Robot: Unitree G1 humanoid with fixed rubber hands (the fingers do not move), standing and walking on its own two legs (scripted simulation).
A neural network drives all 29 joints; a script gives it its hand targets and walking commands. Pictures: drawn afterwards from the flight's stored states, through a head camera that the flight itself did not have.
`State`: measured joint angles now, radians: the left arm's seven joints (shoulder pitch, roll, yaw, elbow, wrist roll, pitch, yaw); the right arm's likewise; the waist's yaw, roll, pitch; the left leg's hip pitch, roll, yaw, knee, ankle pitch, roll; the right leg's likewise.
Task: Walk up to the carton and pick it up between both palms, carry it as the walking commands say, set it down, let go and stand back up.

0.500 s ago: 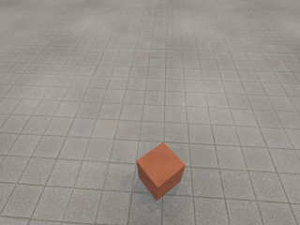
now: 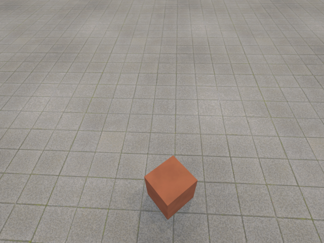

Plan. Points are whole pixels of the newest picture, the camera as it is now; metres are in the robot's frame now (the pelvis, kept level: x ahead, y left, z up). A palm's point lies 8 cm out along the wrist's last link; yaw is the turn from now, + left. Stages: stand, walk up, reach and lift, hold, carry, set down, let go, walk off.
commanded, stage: walk up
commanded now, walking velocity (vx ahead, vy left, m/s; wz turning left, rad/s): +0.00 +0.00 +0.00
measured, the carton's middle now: (170, 187) +0.52 -0.02 -0.66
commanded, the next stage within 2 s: none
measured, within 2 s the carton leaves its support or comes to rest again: neither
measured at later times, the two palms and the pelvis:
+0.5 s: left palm out of the picture +0.05 +0.21 -0.13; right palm out of the picture +0.03 -0.37 -0.14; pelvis +0.01 -0.08 -0.01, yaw +9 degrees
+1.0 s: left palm out of the picture +0.02 +0.05 -0.16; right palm (283, 181) +0.30 -0.36 -0.13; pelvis +0.12 -0.16 -0.01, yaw +25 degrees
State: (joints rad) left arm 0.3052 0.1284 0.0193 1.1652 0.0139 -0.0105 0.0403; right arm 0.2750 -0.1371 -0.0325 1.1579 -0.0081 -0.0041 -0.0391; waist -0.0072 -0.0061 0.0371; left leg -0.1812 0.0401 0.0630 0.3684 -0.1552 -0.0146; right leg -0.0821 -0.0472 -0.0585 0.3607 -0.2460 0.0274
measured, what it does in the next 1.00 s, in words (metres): steps to the right, turning left: right foot, then left foot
